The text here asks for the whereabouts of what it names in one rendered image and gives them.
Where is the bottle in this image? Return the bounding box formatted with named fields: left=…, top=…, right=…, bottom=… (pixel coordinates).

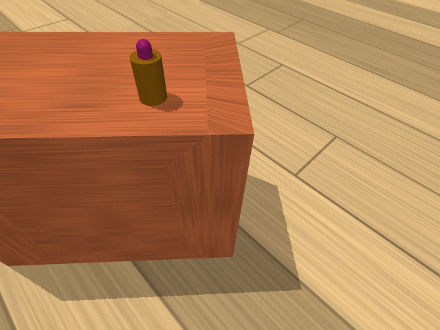
left=130, top=39, right=167, bottom=106

